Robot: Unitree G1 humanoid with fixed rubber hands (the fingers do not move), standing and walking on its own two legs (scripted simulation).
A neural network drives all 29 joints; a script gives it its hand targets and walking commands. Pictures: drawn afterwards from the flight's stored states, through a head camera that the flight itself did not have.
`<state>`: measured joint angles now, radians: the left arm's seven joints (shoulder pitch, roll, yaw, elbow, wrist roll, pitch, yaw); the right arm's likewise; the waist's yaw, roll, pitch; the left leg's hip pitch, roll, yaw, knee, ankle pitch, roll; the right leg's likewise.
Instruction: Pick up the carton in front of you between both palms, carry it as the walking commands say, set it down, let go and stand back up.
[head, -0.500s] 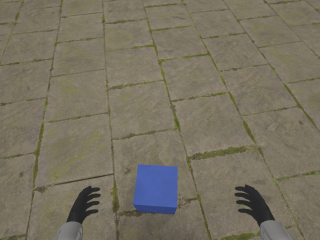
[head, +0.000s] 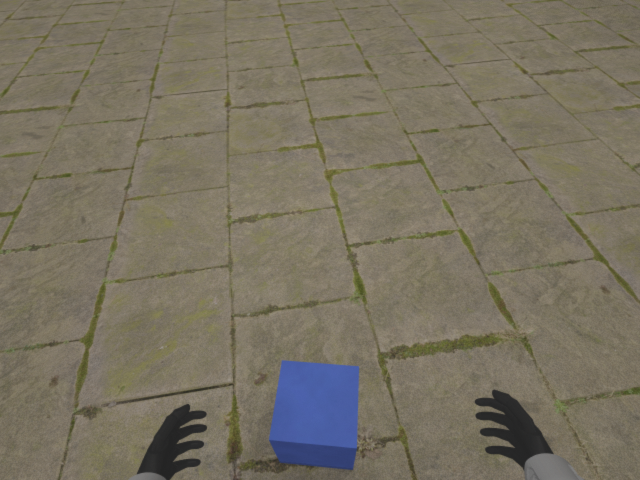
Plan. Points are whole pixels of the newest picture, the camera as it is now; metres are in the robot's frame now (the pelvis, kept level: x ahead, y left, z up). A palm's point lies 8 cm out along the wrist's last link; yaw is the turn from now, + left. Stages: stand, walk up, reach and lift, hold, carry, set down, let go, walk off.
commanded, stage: let go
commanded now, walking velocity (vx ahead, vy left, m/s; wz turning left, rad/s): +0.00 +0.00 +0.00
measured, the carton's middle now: (318, 416) +0.39 +0.05 -0.65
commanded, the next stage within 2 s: stand in 0.02 s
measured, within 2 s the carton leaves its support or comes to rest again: neither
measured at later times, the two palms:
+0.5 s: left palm out of the picture +0.14 +0.30 -0.09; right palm (563, 472) +0.15 -0.27 -0.09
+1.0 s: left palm out of the picture +0.12 +0.31 -0.09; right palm out of the picture +0.12 -0.28 -0.09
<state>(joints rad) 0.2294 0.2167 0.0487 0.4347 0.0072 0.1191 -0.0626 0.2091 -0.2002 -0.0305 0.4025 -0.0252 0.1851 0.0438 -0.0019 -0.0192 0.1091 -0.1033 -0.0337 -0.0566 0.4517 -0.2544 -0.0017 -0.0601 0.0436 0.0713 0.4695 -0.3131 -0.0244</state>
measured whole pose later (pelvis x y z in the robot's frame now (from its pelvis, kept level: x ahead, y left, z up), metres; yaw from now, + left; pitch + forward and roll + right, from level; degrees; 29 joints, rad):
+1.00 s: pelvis +0.01 +0.02 +0.00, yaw +0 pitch -2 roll +0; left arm 0.18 0.36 0.03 0.87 0.02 0.00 0.02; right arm 0.12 -0.36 -0.02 0.95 -0.03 -0.02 -0.03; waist 0.00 -0.01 0.01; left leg -0.14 -0.04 -0.04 0.41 -0.24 0.02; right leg -0.09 0.03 0.09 0.40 -0.28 0.00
